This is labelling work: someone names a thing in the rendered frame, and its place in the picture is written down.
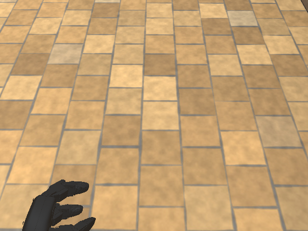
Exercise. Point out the left robot hand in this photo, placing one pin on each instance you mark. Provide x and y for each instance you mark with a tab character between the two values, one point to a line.
46	212

